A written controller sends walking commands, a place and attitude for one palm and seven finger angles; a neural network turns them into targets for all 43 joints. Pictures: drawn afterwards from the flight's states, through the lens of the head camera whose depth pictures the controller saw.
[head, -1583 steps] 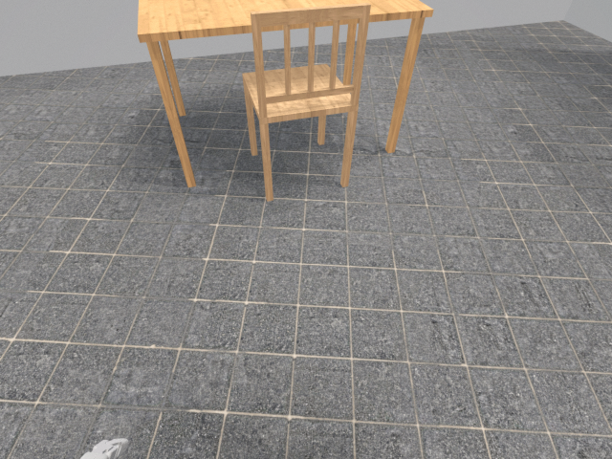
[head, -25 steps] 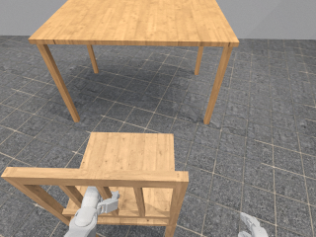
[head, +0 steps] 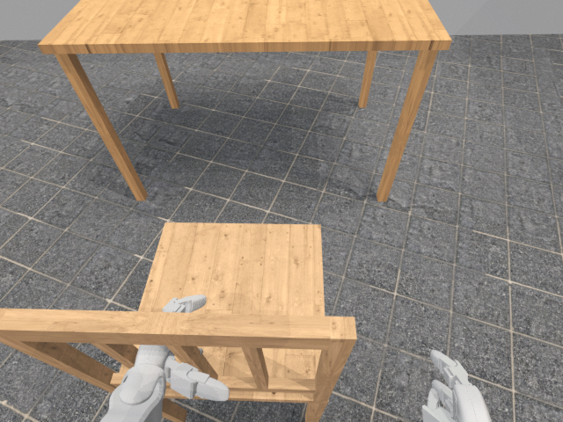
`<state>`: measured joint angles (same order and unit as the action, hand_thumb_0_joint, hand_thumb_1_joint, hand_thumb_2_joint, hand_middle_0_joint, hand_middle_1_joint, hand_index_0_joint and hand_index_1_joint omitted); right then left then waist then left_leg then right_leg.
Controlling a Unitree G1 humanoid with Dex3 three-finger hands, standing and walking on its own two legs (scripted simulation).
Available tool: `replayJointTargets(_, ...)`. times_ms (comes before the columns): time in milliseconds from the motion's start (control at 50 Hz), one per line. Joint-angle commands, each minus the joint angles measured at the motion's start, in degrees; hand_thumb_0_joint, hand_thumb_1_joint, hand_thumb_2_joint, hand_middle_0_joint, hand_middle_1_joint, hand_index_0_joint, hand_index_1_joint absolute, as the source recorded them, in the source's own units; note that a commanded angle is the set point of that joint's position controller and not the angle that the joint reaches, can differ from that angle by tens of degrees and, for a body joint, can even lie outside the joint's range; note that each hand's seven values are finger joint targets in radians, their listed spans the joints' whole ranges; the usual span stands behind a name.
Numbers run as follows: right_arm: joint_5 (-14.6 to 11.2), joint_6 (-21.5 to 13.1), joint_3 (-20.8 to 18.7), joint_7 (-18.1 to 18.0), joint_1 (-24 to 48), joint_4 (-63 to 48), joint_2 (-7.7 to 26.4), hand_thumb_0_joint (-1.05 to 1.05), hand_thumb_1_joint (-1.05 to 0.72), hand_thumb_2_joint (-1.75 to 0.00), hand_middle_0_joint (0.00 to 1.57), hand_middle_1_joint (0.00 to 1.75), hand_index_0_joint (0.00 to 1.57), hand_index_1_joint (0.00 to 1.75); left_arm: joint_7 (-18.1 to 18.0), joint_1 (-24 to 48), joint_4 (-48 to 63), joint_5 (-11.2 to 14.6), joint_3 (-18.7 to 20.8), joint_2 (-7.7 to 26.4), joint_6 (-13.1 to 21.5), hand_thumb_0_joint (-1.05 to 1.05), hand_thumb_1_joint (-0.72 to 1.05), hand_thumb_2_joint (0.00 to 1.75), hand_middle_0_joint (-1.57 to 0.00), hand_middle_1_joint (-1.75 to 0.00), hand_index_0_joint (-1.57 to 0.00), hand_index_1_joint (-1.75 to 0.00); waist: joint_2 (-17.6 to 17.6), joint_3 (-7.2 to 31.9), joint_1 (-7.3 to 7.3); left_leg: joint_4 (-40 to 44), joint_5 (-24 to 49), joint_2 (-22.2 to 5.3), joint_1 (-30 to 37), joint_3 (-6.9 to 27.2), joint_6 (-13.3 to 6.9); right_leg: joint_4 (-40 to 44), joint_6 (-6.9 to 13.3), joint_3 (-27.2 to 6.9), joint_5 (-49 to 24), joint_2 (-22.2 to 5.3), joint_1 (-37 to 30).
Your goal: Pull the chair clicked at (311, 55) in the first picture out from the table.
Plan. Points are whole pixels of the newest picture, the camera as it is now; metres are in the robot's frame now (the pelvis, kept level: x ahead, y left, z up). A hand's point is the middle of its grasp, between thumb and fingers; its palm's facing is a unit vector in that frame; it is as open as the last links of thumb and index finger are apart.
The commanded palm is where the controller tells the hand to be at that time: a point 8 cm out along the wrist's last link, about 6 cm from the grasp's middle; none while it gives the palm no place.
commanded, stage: open the thumb and straighten the fingers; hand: left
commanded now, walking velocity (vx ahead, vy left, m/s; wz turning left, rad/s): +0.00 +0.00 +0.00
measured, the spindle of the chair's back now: (196, 362) +0.22 +0.14 -0.07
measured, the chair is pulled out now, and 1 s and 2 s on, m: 0.67 0.67 0.66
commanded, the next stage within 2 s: draw the fingers out of the gap in 0.16 s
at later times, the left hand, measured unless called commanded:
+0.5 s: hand (188, 379) +0.20 +0.14 -0.05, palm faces -0.02 -0.99 -0.15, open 17.5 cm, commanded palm +0.17 +0.20 -0.02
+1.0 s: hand out of the picture +0.11 +0.14 -0.05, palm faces +0.01 -0.99 -0.14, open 17.5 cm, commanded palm +0.08 +0.20 -0.02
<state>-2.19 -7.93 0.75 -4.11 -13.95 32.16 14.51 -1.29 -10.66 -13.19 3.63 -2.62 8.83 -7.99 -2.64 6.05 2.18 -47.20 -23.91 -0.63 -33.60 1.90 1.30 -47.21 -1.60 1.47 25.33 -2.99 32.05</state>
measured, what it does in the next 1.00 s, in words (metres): stands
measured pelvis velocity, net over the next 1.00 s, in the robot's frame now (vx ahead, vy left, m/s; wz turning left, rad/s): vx -0.01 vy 0.00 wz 0.03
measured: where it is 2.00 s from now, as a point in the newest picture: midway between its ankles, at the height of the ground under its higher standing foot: outside the picture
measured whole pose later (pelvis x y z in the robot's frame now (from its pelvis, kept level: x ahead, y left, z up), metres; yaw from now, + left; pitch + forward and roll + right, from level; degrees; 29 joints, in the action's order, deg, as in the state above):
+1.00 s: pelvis -0.01 +0.00 -0.03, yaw +2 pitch +12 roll -2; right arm -2.5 -8.2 0.1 -6.8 -14.6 26.2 11.8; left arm -0.6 -41.6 13.8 2.0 -5.7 10.9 -9.9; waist -3.4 10.3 1.1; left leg -58.7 -28.3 -0.7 -42.1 4.8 1.4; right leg -56.1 -1.4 4.0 29.3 -2.7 38.2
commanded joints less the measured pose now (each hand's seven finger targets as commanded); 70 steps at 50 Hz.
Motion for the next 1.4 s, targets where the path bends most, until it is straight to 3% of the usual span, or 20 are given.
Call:
replayJointTargets(0,0.27,-2.66,-2.81,-0.87,1.52,-9.55,6.85,0.0,-0.9,-0.9,0.2,0.3,0.2,0.3,-0.43,3.92,14.22,-0.49,4.75,7.47,1.33,0.0,-0.55,0.2,0.0,0.0,0.0,0.0,2.49,12.03,-0.05,3.34,20.9,-0.61,7.6,-1.74,-2.25,3.86,1.64,3.08,-23.2,0.13,-4.55)
replayJointTargets(100,0.29,-3.1,-3.04,-1.32,0.7,-10.35,6.84,0.0,-0.9,-0.9,0.2,0.3,0.2,0.3,0.74,-0.66,19.24,0.5,3.69,6.97,0.56,0.0,-0.55,0.2,0.0,0.0,0.0,0.0,1.81,15.22,0.4,1.03,25.55,-0.77,8.59,-1.44,-2.37,2.7,1.44,3.34,-27.66,0.06,-5.41)
replayJointTargets(160,0.41,-2.84,-3.03,-1.47,0.62,-10.52,6.54,0.0,-0.9,-0.9,0.2,0.3,0.2,0.3,0.41,-3.12,19.43,-0.05,3.42,6.7,-0.43,0.0,-0.55,0.2,0.0,0.0,0.0,0.0,1.91,13.57,0.37,0.53,25.45,-0.69,7.54,-1.35,-2.32,2.34,1.39,3.62,-27.86,0.04,-4.51)
replayJointTargets(200,0.44,-2.47,-2.88,-1.71,0.38,-10.59,6.92,0.0,-0.9,-0.9,0.2,0.3,0.2,0.3,0.25,-1.44,19.36,-0.16,3.67,7.3,-1.04,0.0,-0.55,0.2,0.0,0.0,0.0,0.0,4.29,12.49,1.07,0.32,23.08,-0.46,5.88,-1.14,-2.54,2.41,1.22,3.77,-26.79,0.23,-3.77)
replayJointTargets(220,0.44,-2.39,-2.97,-1.93,0.5,-10.46,6.99,0.0,-0.9,-0.9,0.2,0.3,0.2,0.3,0.29,-0.53,19.33,-0.15,4.12,7.89,-1.26,0.0,-0.55,0.2,0.0,0.0,0.0,0.0,2.62,11.65,1.18,0.17,22.89,-0.38,5.74,-1.26,-2.57,2.55,1.42,3.58,-27.22,0.15,-3.75)
replayJointTargets(260,0.43,-2.14,-3.09,-2.02,0.84,-11.0,6.49,0.0,-0.9,-0.9,0.2,0.3,0.2,0.3,0.66,-6.81,18.89,0.07,5.8,8.44,-1.49,0.0,-0.55,0.2,0.0,0.0,0.0,0.0,3.54,12.94,-0.19,-0.02,23.08,-0.18,5.27,-1.53,-2.51,2.12,1.43,3.66,-27.35,0.15,-4.66)
replayJointTargets(380,0.24,-1.82,-3.3,-1.93,2.32,-12.73,5.23,0.0,-0.9,-0.9,0.2,0.3,0.2,0.3,0.86,-16.02,24.32,0.06,5.12,7.86,-2.07,0.0,-0.55,0.2,0.0,0.0,0.0,0.0,2.62,13.79,-1.15,-0.38,22.92,-0.09,4.25,-1.61,-2.43,1.65,1.49,3.62,-27.42,0.01,-5.43)
replayJointTargets(400,0.15,-1.67,-3.44,-2.04,2.48,-12.74,5.17,0.0,-0.9,-0.9,0.2,0.3,0.2,0.3,0.67,-16.56,24.38,-0.11,5.58,8.43,-2.21,0.0,-0.55,0.2,0.0,0.0,0.0,0.0,3.91,12.7,-1.02,-0.39,21.6,-0.14,3.42,-1.59,-2.47,1.79,1.45,3.62,-26.25,0.15,-4.78)
replayJointTargets(600,0.15,-2.57,-3.58,-2.88,2.65,-13.6,4.48,0.0,-0.9,-0.9,0.2,0.3,0.2,0.3,0.16,-23.15,31.14,-0.77,3.24,7.43,-0.14,0.0,-0.55,0.2,0.0,0.0,0.0,0.0,2.93,9.24,-0.11,-1.37,15.74,0.12,1.33,-0.52,-2.72,1.51,1.56,4.1,-17.54,0.71,0.24)
replayJointTargets(720,0.12,-3.21,-3.31,-3.36,3.53,-14.4,4.21,0.0,-0.9,-0.9,0.2,0.3,0.2,0.3,0.5,-25.69,33.82,-1.33,1.44,6.84,0.37,0.0,-0.55,0.2,0.0,0.0,0.0,0.0,0.33,7.56,-0.28,-1.24,11.99,0.2,-0.03,0.29,-2.7,1.17,2.1,4.44,-11.66,0.84,2.33)
replayJointTargets(780,0.01,-3.43,-3.37,-3.47,3.68,-14.85,4.02,0.0,-0.9,-0.9,0.2,0.3,0.2,0.3,0.42,-29.15,35.05,-1.13,1.35,6.71,0.57,0.0,-0.55,0.2,0.0,0.0,0.0,0.0,2.8,8.59,-0.58,-1.7,11.0,0.22,-0.36,0.45,-2.77,0.91,2.0,4.51,-10.45,1.03,2.66)
replayJointTargets(860,-0.05,-3.89,-3.16,-3.43,4.24,-15.65,3.72,0.0,-0.9,-0.9,0.2,0.3,0.2,0.3,0.67,-31.31,37.49,-1.22,-0.32,5.92,0.89,0.0,-0.55,0.2,0.0,0.0,0.0,0.0,0.49,7.84,-0.67,-1.8,8.32,0.47,-1.44,0.56,-2.71,0.7,2.13,4.48,-7.3,1.03,3.8)
replayJointTargets(920,-0.08,-3.92,-3.37,-3.5,4.41,-15.98,3.71,0.0,-0.9,-0.9,0.2,0.3,0.2,0.3,0.72,-33.21,38.0,-1.61,-0.31,6.16,0.84,0.0,-0.55,0.2,0.0,0.0,0.0,0.0,2.31,6.79,-0.72,-2.0,7.1,0.38,-3.0,0.78,-2.81,0.62,2.33,4.59,-5.86,1.31,4.39)
replayJointTargets(1120,-0.24,-3.96,-3.93,-3.75,4.62,-16.96,2.82,0.0,-0.9,-0.9,0.2,0.3,0.2,0.3,1.15,-40.56,41.97,-1.84,-0.05,6.56,1.86,0.0,-0.55,0.2,0.0,0.0,0.0,0.0,1.61,7.36,-1.55,-3.87,5.66,0.76,-5.35,0.51,-3.04,-0.38,2.55,4.18,-4.06,1.66,5.49)
replayJointTargets(1140,-0.28,-5.15,-3.95,-3.81,4.04,-16.35,2.5,0.0,-0.9,-0.9,0.2,0.3,0.2,0.3,1.94,-36.25,48.49,4.09,1.2,3.13,8.43,0.0,-0.55,0.2,0.0,0.0,0.0,0.0,4.75,5.86,-0.98,-5.91,6.87,1.21,-6.13,0.4,-2.77,-1.02,2.2,5.18,-5.77,2.11,7.76)
replayJointTargets(1160,-0.34,-5.71,-4.46,-3.87,3.83,-14.46,2.8,0.0,-0.9,-0.9,0.2,0.3,0.2,0.3,2.38,-37.85,45.62,3.97,4.27,6.38,11.43,0.0,-0.55,0.2,0.0,0.0,0.0,0.0,3.15,7.97,-1.93,-6.52,7.33,1.06,-5.61,0.23,-2.64,-2.0,2.53,5.08,-5.63,2.34,7.49)
replayJointTargets(1240,-0.87,-6.95,-4.46,-3.72,3.14,-13.43,2.17,0.0,-0.9,-0.9,0.2,0.3,0.2,0.3,3.64,-37.33,49.66,5.6,6.2,7.46,17.49,0.0,-0.55,0.2,0.0,0.0,0.0,0.0,-2.46,9.32,-2.34,-6.22,9.72,1.02,-3.37,0.41,-2.36,-2.81,2.75,4.87,-6.46,2.18,7.09)
replayJointTargets(1300,-1.32,-6.99,-4.87,-2.87,4.08,-12.02,1.68,0.0,-0.9,-0.9,0.2,0.3,0.2,0.3,5.9,-38.1,47.32,6.72,6.79,6.47,22.07,0.0,-0.55,0.2,0.0,0.0,0.0,0.0,-0.52,8.11,-2.44,-6.8,10.36,0.61,-4.22,0.62,-2.12,-3.32,2.56,4.95,-7.61,2.3,7.86)
replayJointTargets(1340,-1.37,-7.53,-4.87,-2.66,4.74,-11.79,1.91,0.0,-0.9,-0.9,0.2,0.3,0.2,0.3,6.91,-35.86,50.79,7.51,8.25,8.81,24.49,0.0,-0.55,0.2,0.0,0.0,0.0,0.0,-3.33,9.36,-2.79,-6.46,10.48,0.6,-3.58,0.6,-2.15,-3.35,2.82,4.51,-7.26,2.16,6.68)
replayJointTargets(1380,-1.5,-7.81,-4.84,-2.41,5.22,-11.05,1.46,0.0,-0.9,-0.9,0.2,0.3,0.2,0.3,7.69,-36.3,50.64,8.08,9.03,9.25,26.23,0.0,-0.55,0.2,0.0,0.0,0.0,0.0,-2.37,9.8,-2.99,-5.88,10.9,0.32,-3.0,0.93,-2.15,-3.29,2.83,4.83,-7.01,2.16,6.07)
